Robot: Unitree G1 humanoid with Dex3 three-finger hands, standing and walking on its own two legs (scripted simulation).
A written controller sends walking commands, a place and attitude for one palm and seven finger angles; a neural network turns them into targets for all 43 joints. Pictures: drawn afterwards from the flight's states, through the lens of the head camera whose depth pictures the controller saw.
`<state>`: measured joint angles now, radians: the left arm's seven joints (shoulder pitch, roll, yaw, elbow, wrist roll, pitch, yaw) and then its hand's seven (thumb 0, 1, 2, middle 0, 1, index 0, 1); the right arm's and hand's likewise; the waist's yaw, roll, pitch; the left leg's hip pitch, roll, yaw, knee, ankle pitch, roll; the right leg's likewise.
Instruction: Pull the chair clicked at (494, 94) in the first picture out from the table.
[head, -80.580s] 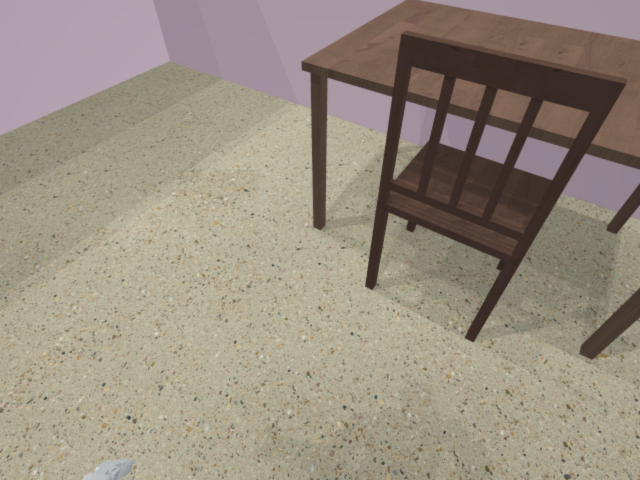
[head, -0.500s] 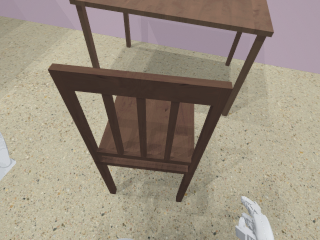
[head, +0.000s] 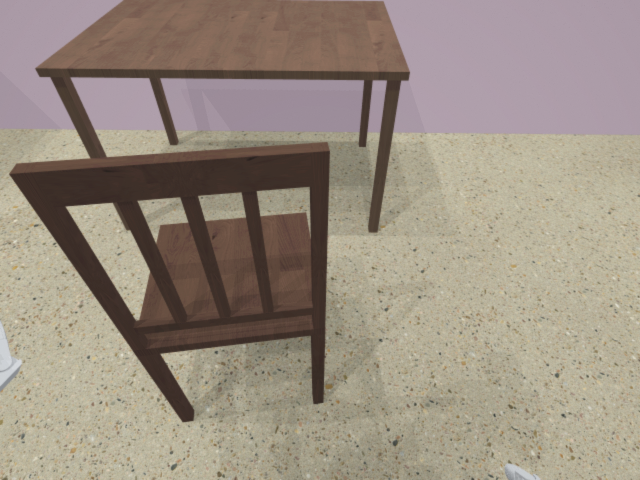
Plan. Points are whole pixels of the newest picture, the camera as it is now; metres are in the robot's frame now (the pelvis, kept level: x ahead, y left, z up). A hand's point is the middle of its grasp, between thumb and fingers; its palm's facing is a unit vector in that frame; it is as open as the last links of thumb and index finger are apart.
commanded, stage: stop stepping back and stand still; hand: left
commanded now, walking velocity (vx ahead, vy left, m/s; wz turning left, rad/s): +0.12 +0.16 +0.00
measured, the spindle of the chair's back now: (209, 263) +0.50 +0.21 -0.07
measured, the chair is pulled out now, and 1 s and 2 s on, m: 0.65 0.65 0.65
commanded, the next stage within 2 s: let the arm hang, fingers relaxed in 0.44 s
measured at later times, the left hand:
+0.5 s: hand out of the picture +0.16 +0.29 +0.14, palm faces +0.48 -0.76 -0.44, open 7.4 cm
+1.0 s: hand out of the picture -0.01 +0.19 -0.17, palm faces +0.05 -0.97 -0.22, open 7.0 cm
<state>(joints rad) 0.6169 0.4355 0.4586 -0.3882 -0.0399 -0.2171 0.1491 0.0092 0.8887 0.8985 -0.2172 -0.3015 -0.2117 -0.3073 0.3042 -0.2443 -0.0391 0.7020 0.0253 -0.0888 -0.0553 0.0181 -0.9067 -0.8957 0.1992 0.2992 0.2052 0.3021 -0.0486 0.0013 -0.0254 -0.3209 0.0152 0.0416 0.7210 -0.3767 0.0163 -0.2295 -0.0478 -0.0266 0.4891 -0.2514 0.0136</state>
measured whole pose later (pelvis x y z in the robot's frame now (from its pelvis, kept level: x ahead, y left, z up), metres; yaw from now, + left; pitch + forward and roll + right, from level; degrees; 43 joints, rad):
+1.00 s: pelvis -0.02 +0.00 +0.00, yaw +3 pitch -2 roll -1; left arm 0.30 0.21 -0.01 0.94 0.01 0.03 0.03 -0.03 0.97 0.90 -0.21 -0.30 -0.20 -0.30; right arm 0.34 -0.17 0.00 1.00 -0.02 0.02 -0.01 0.01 -0.91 -0.90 0.20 0.30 0.20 0.30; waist -0.01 -0.01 0.06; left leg -0.23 0.01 0.00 0.50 -0.24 0.01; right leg -0.22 -0.04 -0.10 0.46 -0.21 0.01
